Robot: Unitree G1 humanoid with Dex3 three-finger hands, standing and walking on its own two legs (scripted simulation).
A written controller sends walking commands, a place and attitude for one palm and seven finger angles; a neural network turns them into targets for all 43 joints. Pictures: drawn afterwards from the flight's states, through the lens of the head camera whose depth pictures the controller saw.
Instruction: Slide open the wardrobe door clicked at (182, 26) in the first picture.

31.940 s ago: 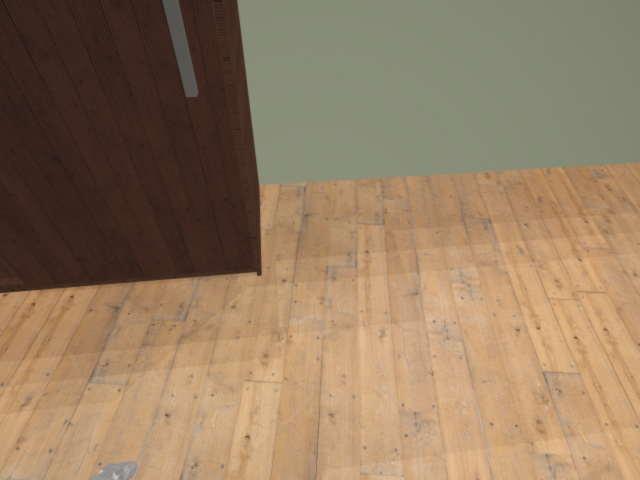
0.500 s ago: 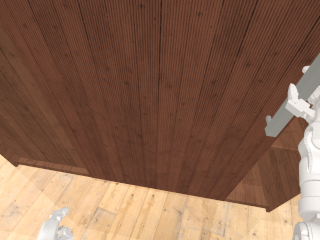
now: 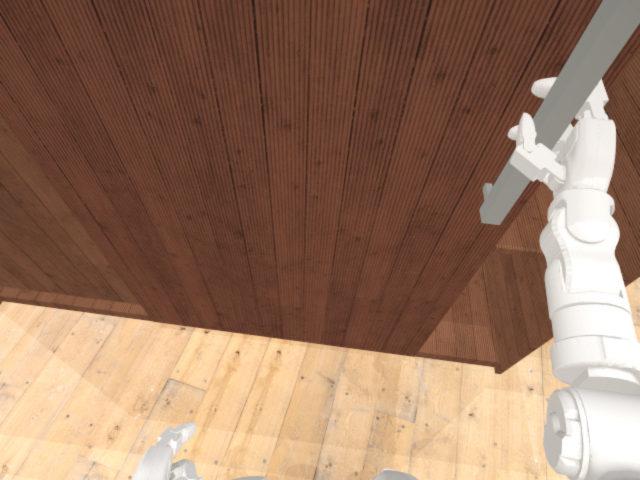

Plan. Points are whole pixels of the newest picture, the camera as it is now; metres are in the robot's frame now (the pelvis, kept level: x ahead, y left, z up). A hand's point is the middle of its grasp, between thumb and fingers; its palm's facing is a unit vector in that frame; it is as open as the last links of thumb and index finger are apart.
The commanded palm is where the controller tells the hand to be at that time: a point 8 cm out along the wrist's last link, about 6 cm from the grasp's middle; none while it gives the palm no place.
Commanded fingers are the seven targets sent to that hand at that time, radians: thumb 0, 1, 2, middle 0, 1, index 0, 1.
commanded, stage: stop walking and hold the door there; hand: right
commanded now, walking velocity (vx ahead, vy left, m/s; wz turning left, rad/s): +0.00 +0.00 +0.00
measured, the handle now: (539, 120) +0.49 -0.23 +0.19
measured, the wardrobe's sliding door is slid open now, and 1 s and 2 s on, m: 0.27 0.27 0.27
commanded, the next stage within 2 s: loosen the grip on the handle in 0.58 s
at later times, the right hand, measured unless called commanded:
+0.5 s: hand (525, 148) +0.44 -0.20 +0.19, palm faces +0.21 +0.97 -0.11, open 6.3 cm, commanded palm +0.41 -0.24 +0.15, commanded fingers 0.00 -0.90 -0.90 0.45 1.40 0.45 1.40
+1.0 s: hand (532, 135) +0.45 -0.20 +0.20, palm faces +0.23 +0.97 -0.08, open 11.2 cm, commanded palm +0.41 -0.24 +0.19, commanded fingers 0.00 0.55 -0.20 0.36 1.28 0.36 1.28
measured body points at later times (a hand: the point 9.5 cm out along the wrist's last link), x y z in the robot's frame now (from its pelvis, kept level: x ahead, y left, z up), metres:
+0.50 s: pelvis -0.01 -0.02 +0.01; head +0.03 -0.02 +0.46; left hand +0.12 +0.23 -0.11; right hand +0.42 -0.25 +0.20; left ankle +0.01 +0.07 -0.73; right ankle -0.01 -0.13 -0.73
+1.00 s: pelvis -0.04 -0.02 +0.00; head -0.01 -0.02 +0.45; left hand +0.02 +0.26 -0.10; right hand +0.43 -0.25 +0.21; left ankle +0.01 +0.07 -0.73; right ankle -0.01 -0.13 -0.73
